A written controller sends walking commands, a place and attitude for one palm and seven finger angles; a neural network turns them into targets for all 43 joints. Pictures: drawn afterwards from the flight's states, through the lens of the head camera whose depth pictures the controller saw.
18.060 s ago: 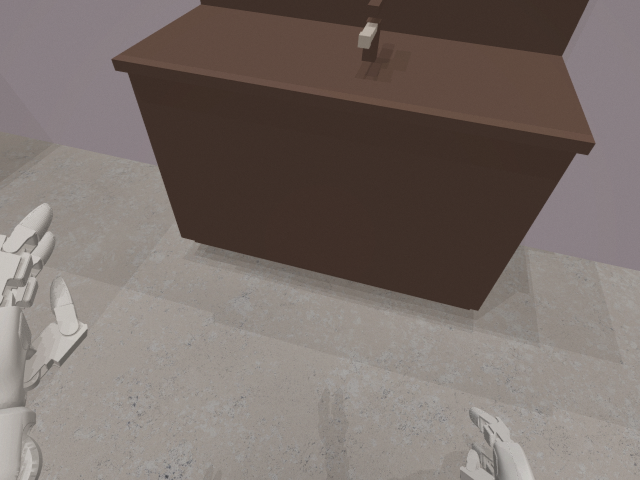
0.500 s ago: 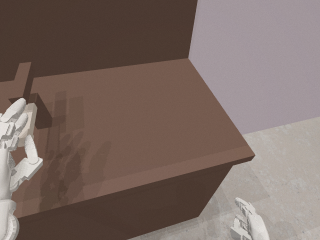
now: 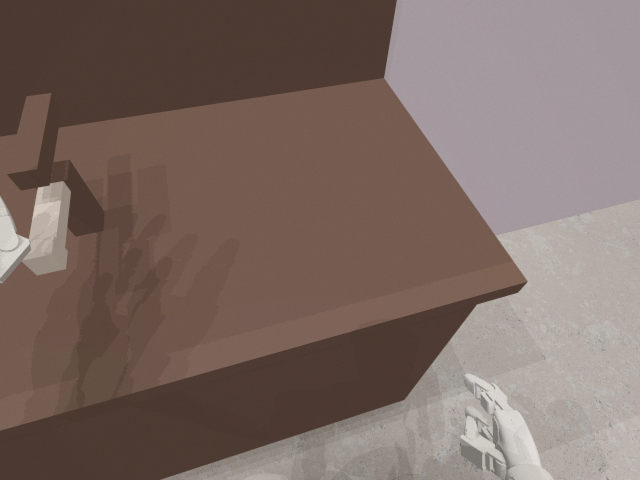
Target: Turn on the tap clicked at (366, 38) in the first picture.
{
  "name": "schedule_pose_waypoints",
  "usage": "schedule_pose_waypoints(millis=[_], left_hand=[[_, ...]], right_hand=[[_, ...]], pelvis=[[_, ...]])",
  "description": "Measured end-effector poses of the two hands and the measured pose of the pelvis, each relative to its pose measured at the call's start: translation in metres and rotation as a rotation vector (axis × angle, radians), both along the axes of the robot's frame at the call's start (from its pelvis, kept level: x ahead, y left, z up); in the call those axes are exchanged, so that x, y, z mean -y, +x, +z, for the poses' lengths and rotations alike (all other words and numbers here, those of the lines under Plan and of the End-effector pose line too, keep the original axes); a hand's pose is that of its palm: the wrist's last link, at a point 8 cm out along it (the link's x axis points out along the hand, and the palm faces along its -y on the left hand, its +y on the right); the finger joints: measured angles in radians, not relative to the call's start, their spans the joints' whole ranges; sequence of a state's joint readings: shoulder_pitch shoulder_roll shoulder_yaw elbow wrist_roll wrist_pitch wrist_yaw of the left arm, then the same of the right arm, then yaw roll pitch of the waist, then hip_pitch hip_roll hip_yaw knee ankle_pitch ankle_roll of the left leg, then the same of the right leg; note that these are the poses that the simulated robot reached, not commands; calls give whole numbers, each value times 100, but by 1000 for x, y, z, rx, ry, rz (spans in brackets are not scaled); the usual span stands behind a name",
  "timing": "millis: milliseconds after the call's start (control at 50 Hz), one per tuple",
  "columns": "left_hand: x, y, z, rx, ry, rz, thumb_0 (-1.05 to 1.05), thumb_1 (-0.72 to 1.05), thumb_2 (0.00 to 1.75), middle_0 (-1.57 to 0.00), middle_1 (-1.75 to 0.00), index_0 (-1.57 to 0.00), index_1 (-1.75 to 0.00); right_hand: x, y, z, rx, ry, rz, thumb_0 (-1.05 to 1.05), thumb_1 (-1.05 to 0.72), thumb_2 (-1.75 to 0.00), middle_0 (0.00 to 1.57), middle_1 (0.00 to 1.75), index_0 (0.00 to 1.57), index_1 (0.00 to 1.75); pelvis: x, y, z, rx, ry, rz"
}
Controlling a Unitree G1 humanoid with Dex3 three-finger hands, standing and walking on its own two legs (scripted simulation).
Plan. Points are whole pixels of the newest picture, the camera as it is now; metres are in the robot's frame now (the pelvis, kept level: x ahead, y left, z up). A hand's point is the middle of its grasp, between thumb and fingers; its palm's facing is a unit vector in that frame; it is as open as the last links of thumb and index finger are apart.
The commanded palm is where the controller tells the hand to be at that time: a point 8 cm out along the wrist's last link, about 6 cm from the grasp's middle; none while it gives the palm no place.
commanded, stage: come to a stop and stand still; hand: left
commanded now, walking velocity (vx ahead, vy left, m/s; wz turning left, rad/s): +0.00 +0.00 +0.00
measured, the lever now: (45, 255) +0.29 +0.33 +0.13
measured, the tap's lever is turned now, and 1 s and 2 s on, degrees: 0 0 0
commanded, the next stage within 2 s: look again from close up in 0.54 s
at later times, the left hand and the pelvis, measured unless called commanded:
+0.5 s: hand (59, 292) +0.23 +0.25 +0.18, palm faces +0.38 -0.83 -0.40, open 7.4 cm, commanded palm +0.17 +0.28 +0.18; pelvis +0.01 +0.00 +0.00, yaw +1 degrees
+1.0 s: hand (47, 303) +0.22 +0.26 +0.17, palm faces +0.36 -0.84 -0.39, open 7.4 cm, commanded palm +0.17 +0.30 +0.18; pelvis +0.01 +0.01 +0.01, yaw +1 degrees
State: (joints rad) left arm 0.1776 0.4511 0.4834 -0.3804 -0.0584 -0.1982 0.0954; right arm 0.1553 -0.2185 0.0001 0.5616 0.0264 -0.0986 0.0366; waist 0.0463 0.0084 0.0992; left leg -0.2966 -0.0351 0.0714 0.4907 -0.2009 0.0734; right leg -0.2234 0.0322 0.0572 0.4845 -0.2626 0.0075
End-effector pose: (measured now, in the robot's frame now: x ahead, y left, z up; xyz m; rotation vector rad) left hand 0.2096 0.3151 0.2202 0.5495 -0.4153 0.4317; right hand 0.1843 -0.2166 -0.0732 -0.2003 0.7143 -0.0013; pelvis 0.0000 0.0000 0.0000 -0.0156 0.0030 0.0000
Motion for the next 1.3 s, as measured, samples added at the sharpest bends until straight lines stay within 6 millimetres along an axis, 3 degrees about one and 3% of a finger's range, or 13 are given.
schedule_pose_waypoints(millis=[60,100,180,360,500,600,780,940,1060,1120,1180,1220,1300], left_hand=[[35,-4,-27,-139,-45,-129,1,90,90,-20,-30,-20,-29],[47,-8,-46,-234,-68,-183,1,90,90,-20,-30,-21,-30],[37,-13,-66,-312,-80,-170,1,89,90,-22,-30,-22,-30],[33,-17,-61,-254,-95,-152,1,89,90,-34,-30,-22,-30],[22,-21,-30,-100,-63,-86,1,89,90,-27,-30,-22,-30],[22,-18,-35,-100,-101,-80,1,89,90,-23,-30,-21,-30],[22,-16,-55,-185,-141,-103,1,89,90,-21,-30,-21,-30],[14,-24,-38,-131,-91,-105,1,89,90,-21,-30,-21,-30],[7,-26,-37,-146,-68,-87,1,89,90,-21,-30,-21,-30],[-14,-14,-18,-116,28,-49,1,89,90,-21,-30,-22,-30],[-25,-12,-12,-87,-103,-31,1,89,90,-21,-30,-22,-30],[-16,-15,-19,-109,-182,-53,1,89,90,-21,-30,-21,-30],[23,-30,-42,-243,-172,-105,1,90,90,-20,-30,-20,-30]], right_hand=[[-1,-3,1,34,31,-47,2,-91,-90,20,30,20,30],[-1,-7,1,30,28,-74,2,-91,-90,20,30,20,30],[-1,-13,3,-13,-19,-83,2,-91,-90,20,30,20,30],[-1,0,8,-1,-63,-16,2,-91,-90,20,30,20,30],[-5,14,18,54,-59,3,2,-91,-90,20,30,20,30],[-7,18,20,67,-54,-1,2,-91,-90,20,30,20,30],[-9,9,21,37,-72,-20,2,-91,-90,20,30,20,30],[-14,1,18,19,-76,-15,2,-91,-90,20,30,20,30],[-22,-4,15,18,-69,-12,2,-91,-90,20,30,20,30],[-26,-7,7,-11,-93,83,2,-91,-90,20,30,20,30],[-23,-6,2,-17,-71,95,2,-91,-90,20,30,20,30],[-19,-4,3,16,-53,86,2,-91,-90,20,30,20,30],[-13,3,6,93,-28,79,2,-91,-90,20,30,20,30]], pelvis=[[-7,5,0,3,2,-16],[-8,8,1,1,3,-18],[-4,11,1,-3,3,-9],[1,10,1,14,-8,17],[1,12,3,9,-13,16],[-2,14,4,4,-12,11],[-4,14,5,5,-13,13],[-10,12,5,8,-15,19],[-14,8,5,15,-18,31],[-10,1,1,17,-7,65],[-8,-6,-2,16,4,50],[-7,-9,-4,21,12,31],[-4,-17,-9,31,13,26]])
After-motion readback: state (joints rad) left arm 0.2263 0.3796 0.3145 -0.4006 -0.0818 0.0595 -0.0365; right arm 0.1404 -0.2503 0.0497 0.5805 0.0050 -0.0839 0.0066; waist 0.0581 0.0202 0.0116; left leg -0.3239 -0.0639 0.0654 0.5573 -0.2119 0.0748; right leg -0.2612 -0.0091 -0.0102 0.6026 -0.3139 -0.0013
